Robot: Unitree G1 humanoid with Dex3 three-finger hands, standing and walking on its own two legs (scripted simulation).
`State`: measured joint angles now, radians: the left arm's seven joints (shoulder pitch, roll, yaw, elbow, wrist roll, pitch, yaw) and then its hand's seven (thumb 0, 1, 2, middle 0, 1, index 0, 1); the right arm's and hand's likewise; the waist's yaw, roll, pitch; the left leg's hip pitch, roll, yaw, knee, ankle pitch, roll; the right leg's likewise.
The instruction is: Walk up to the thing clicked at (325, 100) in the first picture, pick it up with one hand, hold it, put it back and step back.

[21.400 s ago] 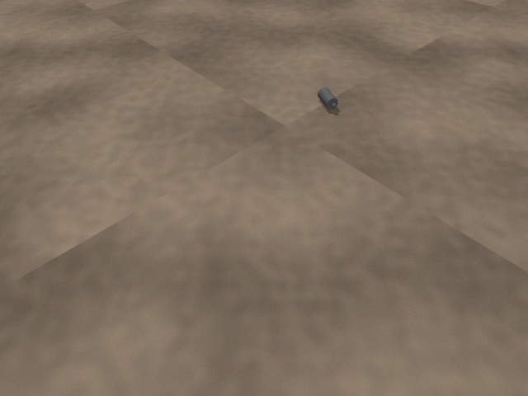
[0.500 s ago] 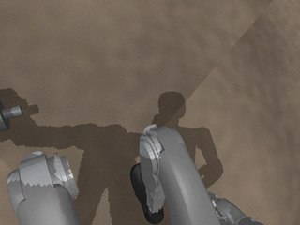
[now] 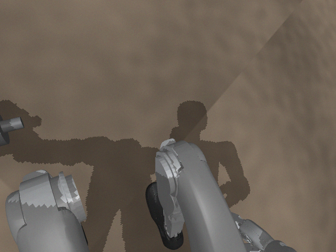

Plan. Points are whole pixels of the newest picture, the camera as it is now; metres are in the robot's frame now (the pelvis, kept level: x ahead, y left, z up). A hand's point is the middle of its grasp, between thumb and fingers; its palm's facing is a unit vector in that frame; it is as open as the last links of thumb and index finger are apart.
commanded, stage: close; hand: left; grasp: from above
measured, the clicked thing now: out of the picture +0.42 +0.34 -0.25
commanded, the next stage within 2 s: settle in 0.48 s
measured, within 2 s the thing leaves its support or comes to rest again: leaves its support in 0.90 s
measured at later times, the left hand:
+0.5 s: hand out of the picture +0.40 +0.36 -0.23, palm faces -0.41 -0.16 -0.90, open 11.1 cm
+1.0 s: hand out of the picture +0.39 +0.36 -0.20, palm faces -0.37 -0.13 -0.92, open 11.0 cm
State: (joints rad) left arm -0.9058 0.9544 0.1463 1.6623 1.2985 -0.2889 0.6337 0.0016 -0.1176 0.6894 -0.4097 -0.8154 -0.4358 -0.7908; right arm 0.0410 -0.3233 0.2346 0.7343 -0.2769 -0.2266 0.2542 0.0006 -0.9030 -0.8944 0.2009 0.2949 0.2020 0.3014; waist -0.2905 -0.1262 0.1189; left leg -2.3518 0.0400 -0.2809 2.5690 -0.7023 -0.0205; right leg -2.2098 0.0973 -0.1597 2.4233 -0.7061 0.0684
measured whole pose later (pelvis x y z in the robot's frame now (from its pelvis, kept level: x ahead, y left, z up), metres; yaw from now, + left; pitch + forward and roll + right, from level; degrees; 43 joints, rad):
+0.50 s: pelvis +0.00 +0.00 +0.00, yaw +0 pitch +26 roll -13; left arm -0.91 0.96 0.15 1.66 1.29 -0.30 0.63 0.01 -0.09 0.55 -0.52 -0.67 -0.56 -0.64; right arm 0.04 -0.33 0.24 0.73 -0.28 -0.20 0.24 0.00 -0.90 -0.89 0.20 0.29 0.20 0.30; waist -0.29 -0.13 0.12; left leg -2.35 0.04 -0.28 2.57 -0.70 -0.02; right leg -2.21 0.10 -0.16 2.42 -0.70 0.07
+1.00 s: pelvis +0.00 +0.00 +0.01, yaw +1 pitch +29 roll -13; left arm -0.75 0.82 0.18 1.33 1.26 -0.25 0.51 0.01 -0.10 0.48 -0.62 -0.56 -0.65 -0.53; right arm 0.07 -0.30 0.15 0.74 -0.22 -0.16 0.25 0.00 -0.92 -0.90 0.20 0.29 0.20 0.30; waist -0.23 -0.08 0.03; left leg -2.36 0.03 -0.25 2.53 -0.70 -0.02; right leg -2.21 0.07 -0.15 2.41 -0.73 0.05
